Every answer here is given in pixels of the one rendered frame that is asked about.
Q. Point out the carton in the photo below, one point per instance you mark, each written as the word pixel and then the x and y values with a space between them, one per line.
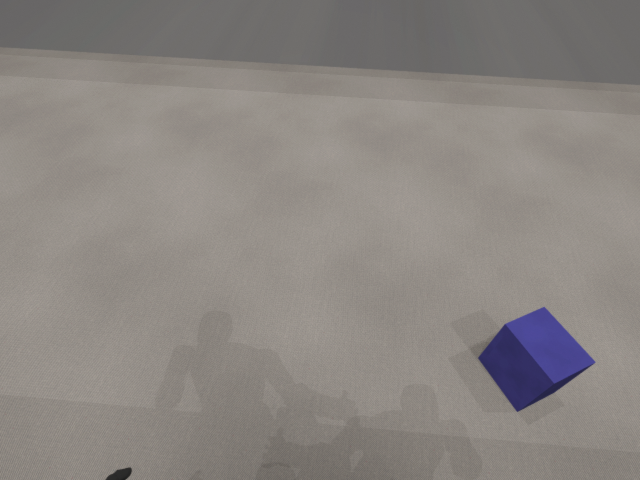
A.
pixel 532 357

